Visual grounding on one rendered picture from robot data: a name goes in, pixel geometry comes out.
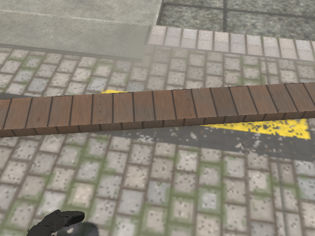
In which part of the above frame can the left robot hand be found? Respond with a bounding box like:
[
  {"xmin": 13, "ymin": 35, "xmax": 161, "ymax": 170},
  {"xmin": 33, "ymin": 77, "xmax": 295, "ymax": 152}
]
[{"xmin": 27, "ymin": 209, "xmax": 85, "ymax": 236}]

